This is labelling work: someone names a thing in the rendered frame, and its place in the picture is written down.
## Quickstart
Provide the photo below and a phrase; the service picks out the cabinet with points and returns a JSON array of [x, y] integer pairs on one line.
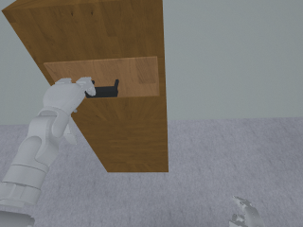
[[129, 134]]

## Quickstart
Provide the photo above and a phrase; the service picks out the drawer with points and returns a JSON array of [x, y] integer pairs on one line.
[[136, 76]]

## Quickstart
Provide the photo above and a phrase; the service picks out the robot left forearm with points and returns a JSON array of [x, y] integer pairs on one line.
[[24, 179]]

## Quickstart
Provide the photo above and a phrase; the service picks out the robot left upper arm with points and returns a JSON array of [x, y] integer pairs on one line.
[[12, 219]]

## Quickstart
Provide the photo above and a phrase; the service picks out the right robot hand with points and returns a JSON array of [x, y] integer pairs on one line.
[[251, 217]]

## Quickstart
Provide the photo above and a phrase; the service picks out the left robot hand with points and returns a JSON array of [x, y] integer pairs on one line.
[[67, 96]]

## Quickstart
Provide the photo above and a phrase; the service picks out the handle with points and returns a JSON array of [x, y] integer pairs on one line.
[[104, 91]]

